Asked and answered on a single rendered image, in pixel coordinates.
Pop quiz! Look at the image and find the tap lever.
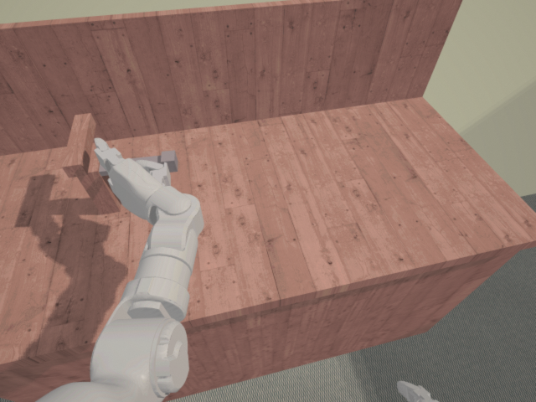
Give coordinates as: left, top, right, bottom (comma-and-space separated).
99, 150, 178, 176

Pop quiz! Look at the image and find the robot right hand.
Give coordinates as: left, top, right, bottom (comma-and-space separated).
397, 381, 439, 402

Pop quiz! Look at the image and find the robot left hand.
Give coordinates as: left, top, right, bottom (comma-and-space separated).
94, 138, 171, 220

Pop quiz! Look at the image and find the counter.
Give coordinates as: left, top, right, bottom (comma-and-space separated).
0, 0, 536, 402

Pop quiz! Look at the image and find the left robot forearm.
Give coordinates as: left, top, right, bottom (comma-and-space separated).
90, 186, 204, 380

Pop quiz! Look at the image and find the left robot upper arm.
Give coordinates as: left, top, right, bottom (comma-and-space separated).
35, 317, 189, 402

